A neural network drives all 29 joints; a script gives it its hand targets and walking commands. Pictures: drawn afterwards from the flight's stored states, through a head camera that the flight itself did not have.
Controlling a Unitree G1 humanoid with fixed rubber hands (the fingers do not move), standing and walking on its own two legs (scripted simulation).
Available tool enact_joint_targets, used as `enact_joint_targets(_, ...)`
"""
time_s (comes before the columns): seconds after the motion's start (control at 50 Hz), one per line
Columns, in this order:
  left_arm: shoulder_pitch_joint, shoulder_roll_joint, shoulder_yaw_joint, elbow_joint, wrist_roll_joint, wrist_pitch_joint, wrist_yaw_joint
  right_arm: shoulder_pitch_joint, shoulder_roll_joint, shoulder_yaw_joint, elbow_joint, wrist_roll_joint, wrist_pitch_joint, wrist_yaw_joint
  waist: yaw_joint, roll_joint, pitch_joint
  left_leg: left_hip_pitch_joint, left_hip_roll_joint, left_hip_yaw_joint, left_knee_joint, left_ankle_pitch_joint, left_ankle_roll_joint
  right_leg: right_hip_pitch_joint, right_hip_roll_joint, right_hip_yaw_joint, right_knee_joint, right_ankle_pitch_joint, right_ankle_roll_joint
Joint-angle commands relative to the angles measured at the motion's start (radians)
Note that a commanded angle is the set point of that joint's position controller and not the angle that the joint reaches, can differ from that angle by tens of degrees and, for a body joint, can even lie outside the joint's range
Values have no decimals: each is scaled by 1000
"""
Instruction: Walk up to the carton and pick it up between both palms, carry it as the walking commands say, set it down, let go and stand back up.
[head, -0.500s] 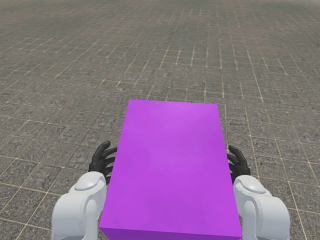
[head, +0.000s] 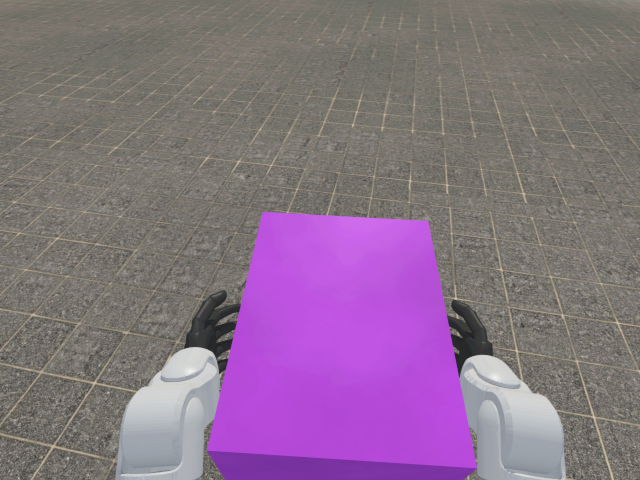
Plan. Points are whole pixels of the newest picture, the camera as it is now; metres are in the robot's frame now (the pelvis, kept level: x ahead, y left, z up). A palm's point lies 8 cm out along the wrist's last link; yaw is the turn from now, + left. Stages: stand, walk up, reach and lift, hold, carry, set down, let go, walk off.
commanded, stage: carry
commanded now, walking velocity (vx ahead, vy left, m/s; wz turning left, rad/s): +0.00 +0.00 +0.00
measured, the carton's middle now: (336, 372) +0.28 -0.01 +0.01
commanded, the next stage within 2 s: hold in 1.20 s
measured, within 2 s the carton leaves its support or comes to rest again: neither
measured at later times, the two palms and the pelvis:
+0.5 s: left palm (208, 357) +0.26 +0.14 +0.07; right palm (466, 366) +0.26 -0.16 +0.06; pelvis +0.00 +0.00 +0.00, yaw +0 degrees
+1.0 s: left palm (210, 357) +0.27 +0.14 +0.06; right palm (464, 366) +0.26 -0.16 +0.05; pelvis +0.00 +0.00 +0.00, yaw +0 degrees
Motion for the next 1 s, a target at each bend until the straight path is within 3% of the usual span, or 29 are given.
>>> enact_joint_targets(0.0,-461,-746,-521,-11,-161,-86,-128,-505,763,605,-65,245,-85,148,29,0,-266,68,96,-114,-139,61,48,80,-94,143,-178,-52,-8)
enact_joint_targets(0.08,-461,-709,-488,41,-134,-112,-126,-517,725,579,-22,223,-113,146,30,4,-260,67,100,-118,-146,64,51,73,-90,135,-162,-48,-2)
enact_joint_targets(0.1,-479,-722,-511,4,-151,-117,-124,-509,736,587,-44,229,-117,144,29,6,-258,61,98,-113,-145,65,46,71,-91,136,-160,-49,-3)
enact_joint_targets(0.12,-433,-671,-451,120,-104,-127,-125,-478,683,535,58,189,-127,146,31,5,-271,63,99,-119,-144,72,51,81,-91,139,-157,-37,-6)
enact_joint_targets(0.14,-474,-702,-494,35,-135,-136,-126,-500,716,568,-12,213,-135,147,30,20,-264,63,101,-118,-153,69,50,78,-92,136,-149,-37,-2)
enact_joint_targets(0.16,-453,-678,-459,105,-110,-145,-127,-502,691,545,44,194,-145,149,30,6,-264,64,103,-118,-142,78,50,77,-92,137,-157,-23,-1)
enact_joint_targets(0.2,-476,-702,-487,37,-133,-158,-125,-518,718,572,-14,217,-156,148,31,10,-264,60,101,-115,-149,61,49,75,-95,141,-159,-51,-5)
enact_joint_targets(0.24,-455,-666,-453,95,-105,-169,-125,-503,684,543,39,191,-169,148,31,-3,-257,47,101,-117,-144,52,49,82,-96,143,-168,-67,-3)
enact_joint_targets(0.26,-467,-682,-470,63,-121,-173,-124,-509,700,555,9,202,-173,144,31,-4,-262,43,96,-113,-143,40,46,82,-97,146,-173,-85,-4)
enact_joint_targets(0.36,-445,-650,-435,128,-89,-206,-127,-494,665,522,68,171,-206,149,30,13,-284,65,103,-108,-138,83,45,95,-104,142,-154,-5,-2)
enact_joint_targets(0.38,-472,-685,-466,65,-117,-208,-125,-526,695,560,-7,198,-208,147,29,-10,-277,61,102,-108,-136,79,45,94,-104,145,-156,-6,-1)
enact_joint_targets(0.4,-458,-655,-443,105,-99,-210,-125,-500,673,532,50,179,-209,147,30,-9,-272,52,102,-110,-139,69,45,97,-102,144,-159,-24,0)
enact_joint_targets(0.42,-471,-681,-467,60,-116,-206,-123,-530,694,563,-13,202,-208,145,30,-7,-257,45,105,-116,-148,69,47,94,-100,141,-155,-29,2)
enact_joint_targets(0.44,-446,-622,-408,167,-71,-217,-126,-511,640,506,92,160,-219,147,31,-1,-268,45,105,-118,-149,69,48,99,-97,136,-155,-36,3)
enact_joint_targets(0.46,-472,-676,-471,57,-116,-213,-123,-510,693,558,6,195,-213,145,30,6,-253,42,102,-109,-143,59,42,88,-101,145,-160,-49,-3)
enact_joint_targets(0.52,-448,-642,-431,127,-90,-224,-125,-488,653,519,64,165,-224,144,31,-16,-267,41,97,-104,-134,57,43,101,-107,153,-177,-48,-4)
enact_joint_targets(0.54,-473,-664,-456,68,-111,-227,-122,-518,682,550,14,193,-226,144,30,-7,-265,43,96,-103,-131,63,44,94,-106,149,-169,-42,-4)
enact_joint_targets(0.56,-448,-614,-404,160,-70,-233,-127,-503,634,504,97,156,-234,146,32,-22,-263,39,97,-104,-126,66,44,106,-107,150,-171,-15,-4)
enact_joint_targets(0.6,-460,-630,-422,127,-84,-247,-126,-510,645,513,66,165,-248,145,30,9,-270,47,98,-104,-133,77,43,111,-110,143,-156,3,-3)
enact_joint_targets(0.64,-466,-645,-437,85,-100,-252,-124,-516,661,534,22,182,-252,143,31,-10,-280,46,101,-108,-135,71,44,117,-107,143,-154,-7,-5)
enact_joint_targets(0.66,-453,-619,-414,152,-75,-251,-124,-493,631,501,91,154,-252,143,31,9,-266,40,102,-107,-143,74,43,112,-105,141,-155,-14,-2)
enact_joint_targets(0.68,-466,-640,-437,104,-94,-253,-125,-499,656,523,59,169,-252,144,30,-2,-264,34,103,-108,-140,75,43,109,-102,139,-158,-25,-2)
enact_joint_targets(0.7,-435,-619,-412,166,-70,-254,-128,-487,630,503,98,150,-256,146,32,-9,-259,34,103,-108,-139,63,45,110,-101,139,-162,-32,-2)
enact_joint_targets(0.72,-478,-658,-454,62,-109,-256,-124,-529,674,551,4,192,-255,146,30,-11,-261,35,102,-110,-144,58,46,110,-102,141,-159,-38,-1)
enact_joint_targets(0.76,-457,-597,-398,181,-59,-264,-127,-496,613,479,130,139,-265,150,32,20,-277,45,106,-112,-150,82,44,115,-99,132,-140,-7,0)
enact_joint_targets(0.82,-481,-632,-432,100,-95,-275,-126,-518,646,514,50,170,-276,146,31,6,-281,49,105,-111,-142,66,46,114,-101,141,-152,-13,-2)
enact_joint_targets(0.86,-452,-618,-414,148,-75,-275,-128,-495,633,501,93,155,-276,149,32,9,-279,44,101,-103,-133,68,47,117,-104,141,-158,-12,-5)
enact_joint_targets(0.94,-453,-614,-420,128,-80,-279,-125,-481,631,506,89,155,-278,144,31,-14,-284,51,100,-102,-122,79,46,124,-110,143,-152,32,-5)
enact_joint_targets(0.98,-449,-610,-407,157,-68,-283,-128,-514,622,506,85,154,-284,148,31,-5,-279,51,99,-99,-130,54,48,109,-111,148,-166,-14,-4)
